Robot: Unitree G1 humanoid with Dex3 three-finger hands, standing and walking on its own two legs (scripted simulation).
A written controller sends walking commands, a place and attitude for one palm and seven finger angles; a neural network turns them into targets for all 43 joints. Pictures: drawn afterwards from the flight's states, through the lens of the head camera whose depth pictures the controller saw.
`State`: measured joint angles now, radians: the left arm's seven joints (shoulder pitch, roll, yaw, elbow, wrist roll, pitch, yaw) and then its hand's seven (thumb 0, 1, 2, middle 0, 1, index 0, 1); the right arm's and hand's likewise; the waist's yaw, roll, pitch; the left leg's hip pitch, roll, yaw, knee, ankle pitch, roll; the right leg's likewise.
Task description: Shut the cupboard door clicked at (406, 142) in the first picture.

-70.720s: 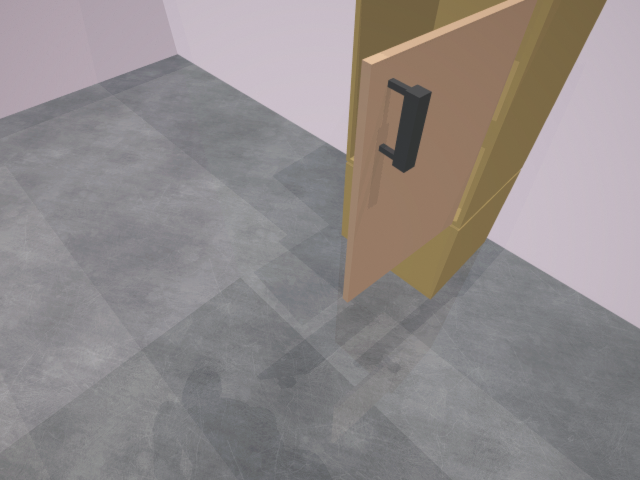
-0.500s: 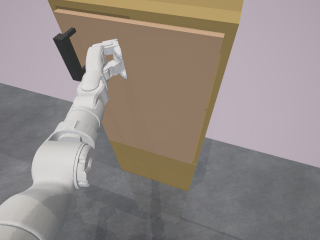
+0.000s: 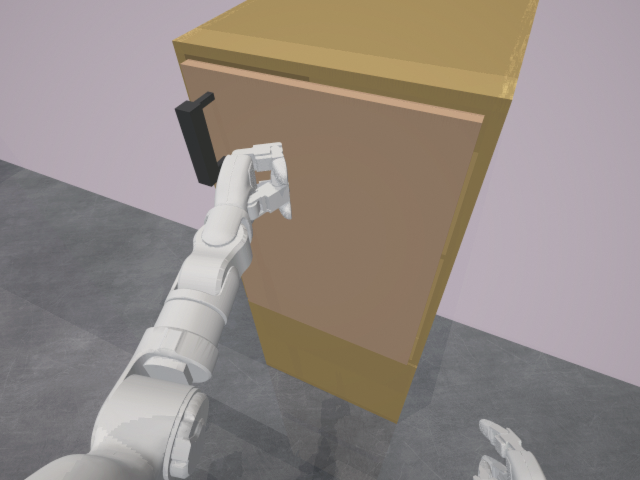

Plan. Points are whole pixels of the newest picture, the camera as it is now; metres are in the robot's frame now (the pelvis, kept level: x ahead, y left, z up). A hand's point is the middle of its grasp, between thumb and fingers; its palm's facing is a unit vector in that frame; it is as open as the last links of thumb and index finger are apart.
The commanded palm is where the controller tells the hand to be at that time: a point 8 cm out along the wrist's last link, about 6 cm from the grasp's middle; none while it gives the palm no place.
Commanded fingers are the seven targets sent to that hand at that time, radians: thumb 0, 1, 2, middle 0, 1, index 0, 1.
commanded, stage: draw the hand back to the body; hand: left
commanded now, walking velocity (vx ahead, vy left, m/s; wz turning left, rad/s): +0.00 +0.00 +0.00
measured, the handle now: (208, 139) +0.55 +0.19 +0.16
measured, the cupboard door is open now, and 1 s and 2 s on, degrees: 0 0 0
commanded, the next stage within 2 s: step back with the hand held close in 1.60 s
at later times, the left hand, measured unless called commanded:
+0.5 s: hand (202, 252) +0.32 +0.14 +0.17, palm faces -0.01 -1.00 -0.05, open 3.1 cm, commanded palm +0.29 +0.19 +0.17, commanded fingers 0.00 0.90 0.90 -1.16 -1.35 -1.16 -1.35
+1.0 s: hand (76, 319) +0.23 +0.24 +0.17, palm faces +0.33 -0.89 -0.32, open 4.4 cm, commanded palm +0.18 +0.28 +0.18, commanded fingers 0.00 0.90 0.90 -0.47 -0.60 -0.47 -0.60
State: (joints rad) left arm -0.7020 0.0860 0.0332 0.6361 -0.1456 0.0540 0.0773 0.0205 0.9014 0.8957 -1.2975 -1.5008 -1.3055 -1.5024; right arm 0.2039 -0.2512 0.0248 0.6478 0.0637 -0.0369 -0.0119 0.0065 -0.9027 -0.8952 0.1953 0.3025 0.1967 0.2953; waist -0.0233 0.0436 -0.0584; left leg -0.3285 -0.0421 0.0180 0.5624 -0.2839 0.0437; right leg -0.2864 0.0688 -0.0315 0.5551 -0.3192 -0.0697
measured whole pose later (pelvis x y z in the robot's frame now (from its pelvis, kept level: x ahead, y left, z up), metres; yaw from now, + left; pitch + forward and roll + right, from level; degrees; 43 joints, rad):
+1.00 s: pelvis +0.00 +0.01 +0.01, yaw +0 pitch -4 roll +0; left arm 0.27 0.31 0.21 -0.24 -0.09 -0.07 0.09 0.02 0.90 0.89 -0.74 -0.89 -0.74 -0.89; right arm 0.19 -0.23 0.05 0.64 0.03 0.02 -0.05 0.01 -0.90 -0.90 0.20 0.30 0.20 0.30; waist 0.04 0.10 0.00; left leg -0.11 -0.05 0.02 0.38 -0.20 0.06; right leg -0.05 0.06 -0.02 0.35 -0.22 -0.05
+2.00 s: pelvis -0.01 +0.04 +0.01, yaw -1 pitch +0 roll -1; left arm 0.53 0.39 0.35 -0.40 -0.08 -0.10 0.10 0.02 0.89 0.89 -0.20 -0.30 -0.21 -0.30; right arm 0.19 -0.27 -0.01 0.57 0.04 0.05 -0.07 0.01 -0.90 -0.89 0.20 0.30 0.20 0.30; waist 0.02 0.08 -0.03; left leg -0.25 -0.06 0.05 0.48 -0.24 0.09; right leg -0.20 0.04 0.01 0.46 -0.26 -0.02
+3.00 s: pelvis -0.15 +0.04 -0.01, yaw +0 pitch +2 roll -3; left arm 0.55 0.47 0.44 -0.56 -0.07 -0.24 0.13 0.02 0.89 0.89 -0.21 -0.30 -0.22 -0.30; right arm 0.19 -0.20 0.01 0.60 0.02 -0.03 -0.05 0.01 -0.90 -0.89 0.20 0.30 0.20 0.30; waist 0.01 -0.01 -0.03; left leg -0.53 -0.01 0.06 0.54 -0.17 0.02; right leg -0.27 0.08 0.02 0.56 -0.32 -0.02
